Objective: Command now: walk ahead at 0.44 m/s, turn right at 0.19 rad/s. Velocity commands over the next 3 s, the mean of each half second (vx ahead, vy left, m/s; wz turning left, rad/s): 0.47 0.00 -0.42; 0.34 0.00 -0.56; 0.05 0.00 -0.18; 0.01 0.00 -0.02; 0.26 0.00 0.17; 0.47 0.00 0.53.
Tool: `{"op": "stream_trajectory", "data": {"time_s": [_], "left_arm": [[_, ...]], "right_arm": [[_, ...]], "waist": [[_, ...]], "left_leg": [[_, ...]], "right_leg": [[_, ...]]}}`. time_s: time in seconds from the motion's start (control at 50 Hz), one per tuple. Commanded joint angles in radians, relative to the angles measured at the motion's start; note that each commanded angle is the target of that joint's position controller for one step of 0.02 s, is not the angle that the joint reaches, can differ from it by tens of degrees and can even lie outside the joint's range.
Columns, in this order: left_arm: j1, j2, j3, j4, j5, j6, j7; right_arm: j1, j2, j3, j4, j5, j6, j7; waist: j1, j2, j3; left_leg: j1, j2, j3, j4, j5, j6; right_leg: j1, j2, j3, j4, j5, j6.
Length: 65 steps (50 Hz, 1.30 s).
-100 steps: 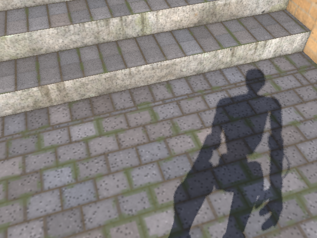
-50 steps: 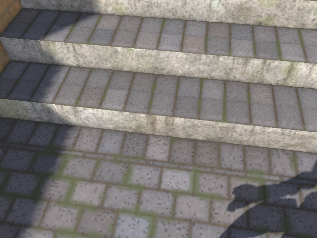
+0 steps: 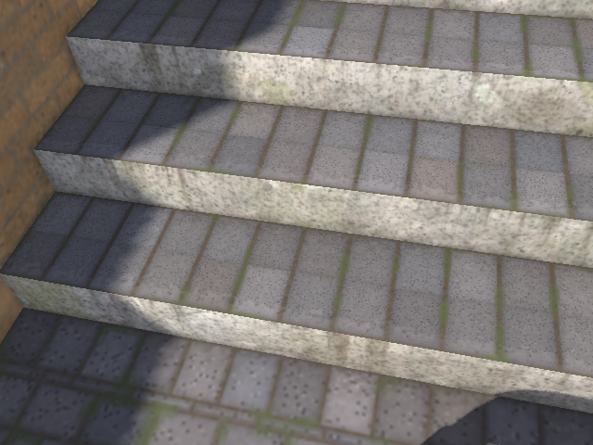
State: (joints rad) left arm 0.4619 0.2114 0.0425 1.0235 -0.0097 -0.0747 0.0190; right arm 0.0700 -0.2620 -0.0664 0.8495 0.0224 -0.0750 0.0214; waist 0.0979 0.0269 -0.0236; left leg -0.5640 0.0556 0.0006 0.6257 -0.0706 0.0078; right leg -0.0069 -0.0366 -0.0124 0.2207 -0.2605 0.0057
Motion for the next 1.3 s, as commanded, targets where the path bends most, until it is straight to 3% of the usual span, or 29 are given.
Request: {"op": "stream_trajectory", "data": {"time_s": [0.02, 0.06, 0.1, 0.12, 0.14, 0.16, 0.18, 0.2, 0.26, 0.4, 0.52, 0.6, 0.62, 0.64, 0.66, 0.68, 0.7, 0.72, 0.74, 0.8, 0.86, 0.92, 1.04, 1.16, 1.22, 1.24, 1.26, 1.28, 1.3], "left_arm": [[0.012, 0.202, 0.045, -0.031, -0.016, -0.007, 0.002], [-0.015, 0.212, 0.052, -0.035, -0.023, -0.003, -0.001], [-0.059, 0.179, 0.044, -0.053, -0.016, -0.003, -0.005], [-0.082, 0.113, 0.024, -0.093, 0.008, -0.008, -0.009], [-0.001, 0.002, -0.002, -0.118, -0.019, -0.027, -0.004], [-0.034, 0.124, 0.029, -0.102, -0.043, -0.039, -0.002], [-0.092, 0.164, 0.043, -0.119, -0.049, -0.040, -0.002], [-0.108, 0.144, 0.043, -0.114, -0.040, -0.033, 0.005], [-0.122, 0.083, 0.046, -0.128, -0.024, -0.004, 0.001], [-0.306, 0.071, 0.038, -0.231, -0.013, 0.015, -0.030], [-0.492, 0.077, 0.023, -0.334, -0.011, 0.013, -0.066], [-0.305, 0.175, 0.072, -0.329, -0.018, 0.019, -0.076], [-0.144, 0.239, 0.106, -0.286, -0.015, 0.019, -0.064], [-0.078, 0.333, 0.125, -0.261, -0.018, 0.025, -0.043], [-0.079, 0.373, 0.121, -0.300, 0.004, 0.010, -0.049], [-0.077, 0.295, 0.101, -0.310, 0.014, 0.001, -0.053], [-0.163, 0.256, 0.090, -0.326, 0.012, -0.007, -0.047], [-0.256, 0.233, 0.080, -0.349, 0.007, -0.008, -0.045], [-0.313, 0.209, 0.072, -0.365, 0.002, -0.004, -0.040], [-0.337, 0.229, 0.072, -0.375, 0.015, -0.005, -0.029], [-0.294, 0.228, 0.072, -0.376, 0.010, 0.027, -0.003], [-0.247, 0.203, 0.049, -0.378, 0.004, 0.058, 0.023], [-0.050, 0.171, 0.018, -0.303, 0.005, 0.084, 0.049], [-0.060, 0.173, 0.009, -0.252, -0.014, 0.113, 0.068], [-0.124, 0.207, 0.020, -0.253, -0.027, 0.142, 0.091], [-0.180, 0.249, 0.038, -0.267, -0.045, 0.160, 0.086], [-0.115, 0.278, 0.054, -0.247, -0.052, 0.161, 0.078], [-0.086, 0.268, 0.051, -0.224, -0.040, 0.142, 0.051], [-0.074, 0.246, 0.046, -0.204, -0.048, 0.113, 0.043]], "right_arm": [[-0.167, -0.049, 0.002, -0.104, 0.009, -0.030, 0.011], [-0.101, -0.087, -0.010, -0.090, 0.011, -0.038, 0.010], [0.139, -0.159, -0.047, -0.019, 0.010, -0.041, -0.009], [0.333, -0.246, -0.072, 0.011, -0.009, -0.038, -0.022], [0.394, -0.298, -0.080, 0.034, -0.023, -0.029, -0.012], [0.335, -0.193, -0.052, 0.020, -0.031, -0.036, -0.009], [0.248, -0.135, -0.032, 0.004, -0.022, -0.041, -0.008], [0.166, -0.100, -0.019, -0.006, -0.018, -0.045, -0.005], [0.103, -0.051, -0.009, 0.017, -0.031, -0.050, -0.008], [0.141, -0.126, -0.026, 0.048, -0.037, -0.047, -0.039], [0.205, -0.178, -0.039, 0.057, -0.013, -0.024, -0.051], [0.177, -0.224, -0.050, 0.035, -0.007, 0.014, -0.063], [0.182, -0.213, -0.043, 0.022, -0.010, 0.018, -0.069], [0.224, -0.092, -0.005, -0.011, -0.058, 0.004, -0.061], [0.277, -0.037, 0.022, -0.059, -0.035, -0.042, -0.041], [0.133, -0.142, -0.002, -0.071, 0.004, -0.076, -0.024], [0.080, -0.149, -0.001, -0.091, 0.012, -0.086, -0.022], [0.096, -0.144, -0.002, -0.067, -0.012, -0.077, -0.035], [0.117, -0.159, -0.011, -0.063, -0.029, -0.060, -0.046], [0.153, -0.125, -0.008, -0.081, -0.048, -0.016, -0.057], [0.145, -0.062, 0.014, -0.089, -0.049, 0.011, -0.064], [0.102, -0.122, -0.007, -0.115, -0.030, 0.047, -0.067], [-0.057, -0.037, 0.039, -0.223, -0.009, 0.020, -0.063], [-0.062, 0.006, 0.078, -0.337, -0.003, 0.030, -0.061], [-0.108, 0.083, 0.118, -0.445, -0.047, 0.022, -0.056], [-0.114, 0.087, 0.133, -0.452, -0.053, 0.022, -0.044], [-0.129, 0.072, 0.117, -0.448, -0.045, 0.024, -0.042], [0.063, 0.023, 0.082, -0.369, -0.041, 0.016, -0.041], [0.182, -0.055, 0.049, -0.343, -0.047, 0.010, -0.039]], "waist": [[-0.012, -0.173, 0.126], [-0.063, -0.178, 0.111], [-0.181, -0.137, -0.009], [-0.254, 0.035, -0.182], [-0.214, 0.347, -0.300], [-0.213, 0.214, -0.213], [-0.186, 0.162, -0.103], [-0.148, 0.092, -0.052], [-0.091, 0.093, 0.021], [-0.102, 0.023, 0.089], [-0.143, 0.010, 0.109], [-0.010, 0.069, -0.042], [0.065, 0.031, -0.125], [0.014, -0.208, -0.173], [-0.048, -0.312, -0.355], [0.023, -0.144, -0.304], [-0.010, -0.098, -0.174], [-0.070, 0.013, -0.108], [-0.108, 0.024, -0.081], [-0.155, -0.026, -0.089], [-0.130, -0.119, -0.143], [-0.096, -0.132, -0.133], [-0.022, -0.096, -0.005], [-0.079, -0.163, 0.079], [-0.128, -0.135, -0.017], [-0.143, -0.128, -0.047], [-0.116, -0.181, -0.057], [-0.163, -0.248, -0.143], [-0.219, -0.259, -0.219]], "left_leg": [[0.037, -0.028, 0.020, -0.093, -0.021, 0.002], [0.152, -0.034, 0.014, -0.143, -0.056, 0.020], [0.497, -0.026, -0.004, -0.172, -0.072, 0.059], [0.798, 0.180, -0.216, -0.163, -0.098, 0.116], [0.987, 0.376, -0.631, -0.328, -0.343, 0.240], [0.865, 0.350, -0.636, -0.379, -0.432, 0.223], [0.745, 0.323, -0.481, -0.389, -0.386, 0.183], [0.629, 0.282, -0.370, -0.412, -0.271, 0.159], [0.466, 0.206, -0.131, -0.470, -0.022, 0.133], [0.452, 0.204, 0.078, -0.525, 0.136, 0.158], [0.606, 0.232, 0.186, -0.450, 0.317, 0.123], [0.645, 0.218, 0.235, -0.042, 0.851, 0.078], [0.499, 0.176, 0.240, 0.207, 0.714, 0.040], [0.169, 0.082, 0.239, 0.533, -0.106, -0.004], [-0.170, -0.104, 0.026, 0.806, -0.570, -0.033], [-0.271, -0.051, -0.099, 0.833, -0.484, -0.010], [-0.275, -0.008, -0.086, 0.754, -0.367, 0.010], [-0.190, 0.040, -0.085, 0.684, -0.308, -0.004], [-0.109, 0.063, -0.083, 0.614, -0.294, -0.021], [0.027, 0.030, -0.050, 0.536, -0.244, -0.059], [-0.021, -0.031, -0.016, 0.543, -0.189, -0.101], [-0.264, -0.039, -0.056, 0.929, -0.315, -0.119], [-0.721, -0.039, -0.027, 1.343, -0.458, -0.085], [-0.788, -0.005, -0.041, 1.328, -0.519, -0.098], [-0.561, 0.065, -0.046, 0.965, -0.397, -0.073], [-0.283, 0.022, 0.115, 0.674, -0.448, -0.049], [-0.081, -0.022, 0.161, 0.597, -0.454, -0.037], [0.078, -0.098, 0.225, 0.651, -0.397, -0.001], [0.181, -0.103, 0.109, 0.526, -0.336, 0.056]], "right_leg": [[-0.091, -0.211, 0.181, -0.070, 0.066, -0.174], [-0.102, -0.223, 0.203, -0.018, 0.076, -0.158], [-0.207, -0.147, 0.142, 0.234, 0.272, -0.110], [-0.407, -0.063, 0.066, 0.588, 0.088, -0.065], [-0.707, 0.065, 0.045, 0.896, -0.314, -0.032], [-0.768, 0.007, 0.157, 1.051, -0.286, -0.043], [-0.796, -0.036, 0.147, 1.072, -0.181, -0.065], [-0.747, -0.074, 0.134, 1.050, -0.091, -0.066], [-0.650, -0.120, 0.120, 0.968, 0.026, -0.065], [-0.714, -0.104, 0.083, 0.676, 0.255, -0.034], [-0.677, -0.062, -0.025, 0.457, 0.238, -0.076], [-0.370, 0.082, -0.123, 0.384, 0.091, -0.169], [-0.099, 0.103, -0.075, 0.312, 0.153, -0.209], [0.170, -0.113, 0.241, 0.340, 0.320, -0.261], [0.436, -0.315, 0.822, 0.157, 0.122, -0.481], [0.397, -0.289, 0.753, 0.089, 0.155, -0.414], [0.241, -0.255, 0.579, 0.091, 0.305, -0.366], [0.071, -0.213, 0.456, 0.097, 0.488, -0.327], [-0.054, -0.187, 0.374, 0.093, 0.613, -0.304], [-0.240, -0.122, 0.238, 0.100, 0.909, -0.285], [-0.185, -0.099, 0.211, 0.142, 0.960, -0.261], [-0.075, -0.186, 0.385, 0.139, 0.723, -0.295], [0.193, -0.205, 0.414, 0.181, 0.580, -0.246], [0.037, -0.213, 0.380, 0.173, 0.566, -0.199], [-0.069, -0.193, 0.361, 0.105, 0.587, -0.163], [-0.199, -0.143, 0.274, 0.000, 0.595, -0.173], [-0.251, -0.131, 0.274, -0.019, 0.661, -0.171], [-0.171, -0.110, 0.204, 0.094, 1.142, -0.173], [-0.087, -0.091, 0.195, 0.246, 1.530, -0.141]]}}
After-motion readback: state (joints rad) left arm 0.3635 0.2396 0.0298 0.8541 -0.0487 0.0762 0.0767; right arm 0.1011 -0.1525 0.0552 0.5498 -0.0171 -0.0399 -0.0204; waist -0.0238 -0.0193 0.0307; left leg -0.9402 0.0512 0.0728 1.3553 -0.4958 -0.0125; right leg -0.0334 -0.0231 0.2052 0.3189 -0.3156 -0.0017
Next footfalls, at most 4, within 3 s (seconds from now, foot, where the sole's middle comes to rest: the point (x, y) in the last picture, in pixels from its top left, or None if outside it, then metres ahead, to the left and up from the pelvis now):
0.10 left None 0.19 0.16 -0.78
0.62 right None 0.43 -0.14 -0.78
1.30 left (375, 305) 0.78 -0.04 -0.63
2.20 right None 0.51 -0.28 -0.78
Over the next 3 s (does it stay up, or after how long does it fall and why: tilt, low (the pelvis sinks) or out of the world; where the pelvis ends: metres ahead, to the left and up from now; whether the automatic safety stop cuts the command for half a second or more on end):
stays up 0.83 -0.35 0.15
